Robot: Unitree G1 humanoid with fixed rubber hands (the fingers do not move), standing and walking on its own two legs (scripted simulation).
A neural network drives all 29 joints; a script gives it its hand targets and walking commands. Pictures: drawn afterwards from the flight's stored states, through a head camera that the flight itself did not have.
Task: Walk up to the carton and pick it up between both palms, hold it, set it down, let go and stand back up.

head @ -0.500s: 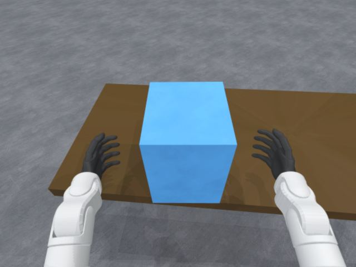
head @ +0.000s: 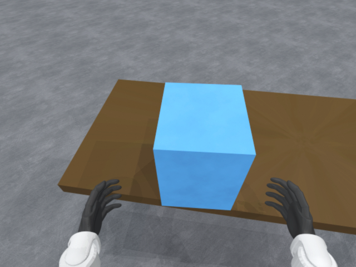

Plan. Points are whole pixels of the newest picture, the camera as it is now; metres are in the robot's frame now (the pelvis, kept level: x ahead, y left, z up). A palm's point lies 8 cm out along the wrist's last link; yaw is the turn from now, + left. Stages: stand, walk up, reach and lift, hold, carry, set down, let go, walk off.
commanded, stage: set down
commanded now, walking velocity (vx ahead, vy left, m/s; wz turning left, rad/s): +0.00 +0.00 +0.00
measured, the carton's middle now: (199, 148) +0.39 -0.04 +0.04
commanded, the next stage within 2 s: let go in 1.30 s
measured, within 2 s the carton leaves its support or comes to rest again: neither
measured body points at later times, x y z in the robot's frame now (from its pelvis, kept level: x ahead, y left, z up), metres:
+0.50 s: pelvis +0.00 +0.01 +0.00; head +0.00 +0.01 +0.45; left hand +0.20 +0.20 -0.02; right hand +0.19 -0.22 -0.02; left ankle -0.05 +0.13 -0.75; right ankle +0.05 -0.10 -0.75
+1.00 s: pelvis +0.01 +0.01 +0.00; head +0.02 +0.01 +0.45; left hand +0.18 +0.22 -0.06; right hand +0.16 -0.21 -0.07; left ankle -0.05 +0.13 -0.75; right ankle +0.05 -0.10 -0.75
